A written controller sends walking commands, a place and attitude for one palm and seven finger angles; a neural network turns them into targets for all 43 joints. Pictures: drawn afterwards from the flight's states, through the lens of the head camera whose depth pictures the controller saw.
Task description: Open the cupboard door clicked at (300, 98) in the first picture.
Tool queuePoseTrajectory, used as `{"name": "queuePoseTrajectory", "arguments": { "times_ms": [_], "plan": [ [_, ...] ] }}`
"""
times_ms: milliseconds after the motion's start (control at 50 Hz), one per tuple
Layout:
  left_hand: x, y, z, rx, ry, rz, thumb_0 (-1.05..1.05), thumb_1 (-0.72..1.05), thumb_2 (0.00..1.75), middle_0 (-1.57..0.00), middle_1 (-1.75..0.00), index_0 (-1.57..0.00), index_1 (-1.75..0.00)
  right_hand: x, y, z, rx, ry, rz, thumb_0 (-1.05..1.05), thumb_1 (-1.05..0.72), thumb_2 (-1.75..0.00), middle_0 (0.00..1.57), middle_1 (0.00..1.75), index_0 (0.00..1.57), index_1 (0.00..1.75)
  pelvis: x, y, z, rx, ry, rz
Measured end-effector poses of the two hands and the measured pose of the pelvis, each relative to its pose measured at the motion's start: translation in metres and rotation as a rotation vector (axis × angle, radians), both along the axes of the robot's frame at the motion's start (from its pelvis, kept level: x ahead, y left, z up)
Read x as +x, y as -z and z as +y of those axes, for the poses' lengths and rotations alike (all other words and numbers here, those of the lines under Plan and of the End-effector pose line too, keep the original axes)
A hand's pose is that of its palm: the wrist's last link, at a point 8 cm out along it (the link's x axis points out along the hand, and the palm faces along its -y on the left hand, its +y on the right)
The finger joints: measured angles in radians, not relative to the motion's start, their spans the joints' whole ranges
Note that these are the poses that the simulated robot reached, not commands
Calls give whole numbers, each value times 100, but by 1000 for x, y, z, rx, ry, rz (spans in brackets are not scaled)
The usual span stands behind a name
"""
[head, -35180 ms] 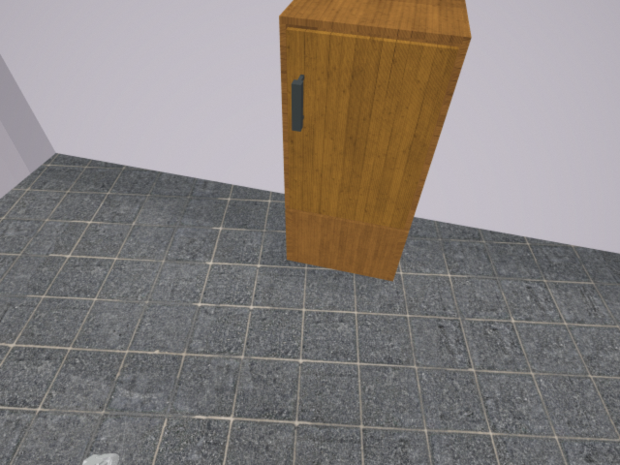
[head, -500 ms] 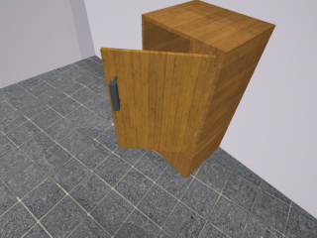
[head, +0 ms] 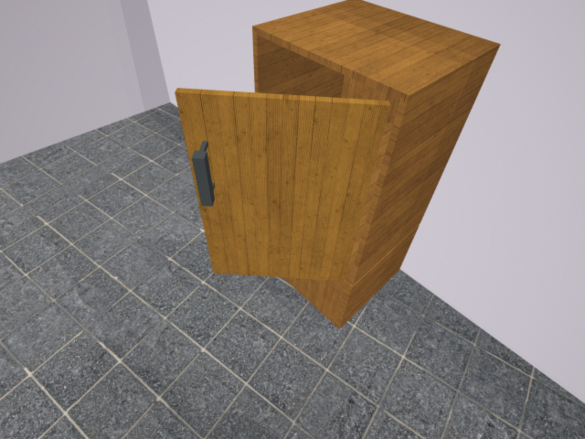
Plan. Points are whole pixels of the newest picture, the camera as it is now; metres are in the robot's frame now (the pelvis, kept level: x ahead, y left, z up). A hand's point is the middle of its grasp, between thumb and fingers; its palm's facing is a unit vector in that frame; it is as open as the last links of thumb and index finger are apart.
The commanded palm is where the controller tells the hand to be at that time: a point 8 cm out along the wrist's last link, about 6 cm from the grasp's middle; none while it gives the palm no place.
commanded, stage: shuffle to correct the standing spot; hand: left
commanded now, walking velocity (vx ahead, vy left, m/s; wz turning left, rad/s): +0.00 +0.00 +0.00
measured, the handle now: (206, 173) +0.63 +0.22 -0.02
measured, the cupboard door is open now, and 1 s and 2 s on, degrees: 43 43 43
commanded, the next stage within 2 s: come to a stop and stand still in 0.36 s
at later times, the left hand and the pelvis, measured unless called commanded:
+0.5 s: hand out of the picture +0.03 +0.20 -0.18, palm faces +0.03 -0.99 -0.12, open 7.4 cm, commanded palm none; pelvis +0.05 +0.04 +0.00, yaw -2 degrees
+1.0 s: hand out of the picture +0.14 +0.19 -0.17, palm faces +0.00 -0.98 -0.22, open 7.2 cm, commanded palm none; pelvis +0.07 +0.02 -0.01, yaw -2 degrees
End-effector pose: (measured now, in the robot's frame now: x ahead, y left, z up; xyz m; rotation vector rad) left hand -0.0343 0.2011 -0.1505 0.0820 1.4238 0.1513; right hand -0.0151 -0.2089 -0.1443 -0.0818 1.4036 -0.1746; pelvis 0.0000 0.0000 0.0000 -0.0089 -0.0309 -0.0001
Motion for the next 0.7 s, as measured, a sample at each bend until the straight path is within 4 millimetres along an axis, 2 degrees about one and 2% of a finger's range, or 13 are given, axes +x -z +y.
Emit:
{"name": "queuePoseTrajectory", "arguments": {
  "times_ms": [240, 380, 460, 600, 700],
  "plan": [
    [5, 3, 4, -15, -23, 4, 0, 91, 89, -20, -29, -20, -30, 5, -2, 0, -17, -17, 22, 0, -91, -89, 20, 30, 20, 30, 12, 1, 5, -7, -1, 2],
    [14, 15, 26, -36, -35, 44, 0, 91, 89, -20, -30, -20, -30, 12, -2, 14, -56, 2, 16, 0, -91, -89, 20, 30, 20, 30, 31, 8, 27, -13, 7, -7],
    [43, 7, 40, -29, 12, 33, 0, 91, 89, -20, -29, -20, -30, 10, -8, 30, -46, 40, 18, 0, -91, -89, 20, 30, 20, 30, 43, 2, 36, -3, 31, 2],
    [117, -6, 59, 22, 51, -72, 1, 93, 89, -20, -29, -20, -30, 7, -16, 58, -5, 60, 86, 0, -91, -89, 20, 30, 20, 30, 65, -8, 39, 0, 28, 17],
    [158, -8, 57, 43, 60, -135, 1, 93, 89, -20, -29, -20, -30, 14, -8, 66, 28, 65, 127, 0, -91, -89, 20, 30, 20, 30, 76, -5, 35, 4, 15, 6]
  ]
}}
